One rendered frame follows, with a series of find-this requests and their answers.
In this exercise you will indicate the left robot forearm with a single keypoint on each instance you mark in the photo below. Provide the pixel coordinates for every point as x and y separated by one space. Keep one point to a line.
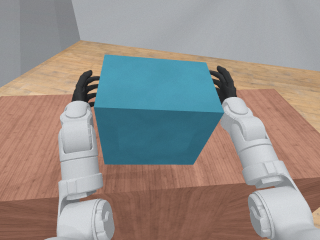
78 153

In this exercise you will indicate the left robot hand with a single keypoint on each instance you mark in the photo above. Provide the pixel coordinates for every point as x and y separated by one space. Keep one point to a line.
82 88

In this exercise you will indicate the left robot upper arm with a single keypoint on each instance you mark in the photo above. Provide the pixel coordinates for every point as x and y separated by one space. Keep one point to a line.
86 220

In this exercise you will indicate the carton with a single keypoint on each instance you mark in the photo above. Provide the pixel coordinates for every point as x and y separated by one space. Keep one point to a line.
152 111

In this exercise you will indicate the right robot forearm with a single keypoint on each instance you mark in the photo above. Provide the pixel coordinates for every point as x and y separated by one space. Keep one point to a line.
261 166

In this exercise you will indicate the pedestal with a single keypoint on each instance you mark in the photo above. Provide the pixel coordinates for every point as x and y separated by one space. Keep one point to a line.
207 200

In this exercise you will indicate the right robot hand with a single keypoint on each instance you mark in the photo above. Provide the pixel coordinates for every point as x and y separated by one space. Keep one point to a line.
225 83

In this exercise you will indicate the right robot upper arm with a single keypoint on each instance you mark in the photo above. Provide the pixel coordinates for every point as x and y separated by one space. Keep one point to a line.
280 213

